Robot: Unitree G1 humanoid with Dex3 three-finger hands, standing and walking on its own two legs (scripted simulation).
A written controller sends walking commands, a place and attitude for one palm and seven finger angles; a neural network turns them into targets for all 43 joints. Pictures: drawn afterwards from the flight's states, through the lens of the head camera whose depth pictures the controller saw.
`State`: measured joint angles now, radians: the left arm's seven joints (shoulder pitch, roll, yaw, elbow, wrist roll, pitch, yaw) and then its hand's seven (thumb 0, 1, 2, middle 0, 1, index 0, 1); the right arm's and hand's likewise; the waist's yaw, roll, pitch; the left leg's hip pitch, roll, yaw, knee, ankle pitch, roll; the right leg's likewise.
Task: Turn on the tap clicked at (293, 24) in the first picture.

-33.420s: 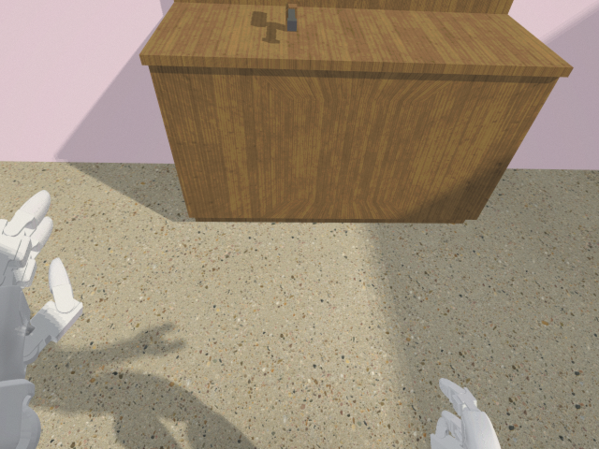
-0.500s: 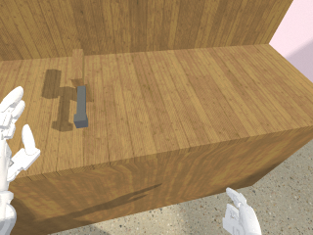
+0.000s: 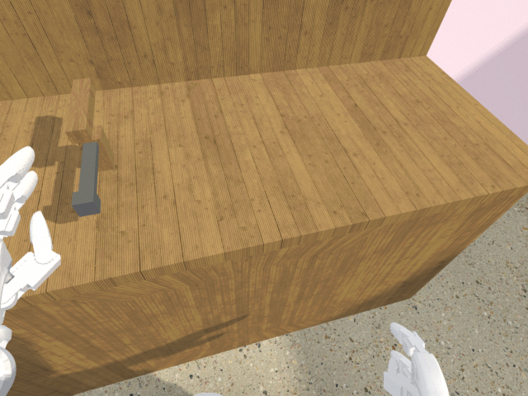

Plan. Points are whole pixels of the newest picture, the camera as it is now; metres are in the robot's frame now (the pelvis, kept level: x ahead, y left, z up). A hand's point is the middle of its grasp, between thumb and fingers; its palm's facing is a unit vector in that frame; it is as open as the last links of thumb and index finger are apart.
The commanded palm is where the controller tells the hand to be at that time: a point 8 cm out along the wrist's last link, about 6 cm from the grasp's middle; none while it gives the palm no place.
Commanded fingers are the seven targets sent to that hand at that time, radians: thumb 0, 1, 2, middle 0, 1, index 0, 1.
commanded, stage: shuffle to correct the standing spot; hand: left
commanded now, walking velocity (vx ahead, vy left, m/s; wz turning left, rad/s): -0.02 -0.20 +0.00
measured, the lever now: (86, 202) +0.34 +0.29 +0.09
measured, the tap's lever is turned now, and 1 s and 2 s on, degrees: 0 0 0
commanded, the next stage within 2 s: none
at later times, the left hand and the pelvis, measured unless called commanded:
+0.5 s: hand (70, 257) +0.22 +0.23 +0.16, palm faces +0.33 -0.85 -0.41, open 7.4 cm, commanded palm +0.16 +0.27 +0.18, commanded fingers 0.00 0.90 0.90 -0.20 -0.30 -0.20 -0.30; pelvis +0.01 -0.01 +0.00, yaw +1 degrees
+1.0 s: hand (84, 251) +0.23 +0.22 +0.17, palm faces +0.31 -0.85 -0.43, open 7.4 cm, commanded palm +0.17 +0.26 +0.18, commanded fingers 0.00 0.90 0.90 -0.20 -0.30 -0.20 -0.30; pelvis +0.01 -0.02 -0.01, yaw +1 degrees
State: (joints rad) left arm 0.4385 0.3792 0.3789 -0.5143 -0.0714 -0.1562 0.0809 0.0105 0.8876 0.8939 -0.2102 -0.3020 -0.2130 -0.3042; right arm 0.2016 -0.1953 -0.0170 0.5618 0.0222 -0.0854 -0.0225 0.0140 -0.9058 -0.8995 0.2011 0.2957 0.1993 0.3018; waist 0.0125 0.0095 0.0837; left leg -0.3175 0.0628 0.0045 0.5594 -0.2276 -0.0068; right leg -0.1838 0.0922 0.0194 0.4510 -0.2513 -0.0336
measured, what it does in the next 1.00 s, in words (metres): stands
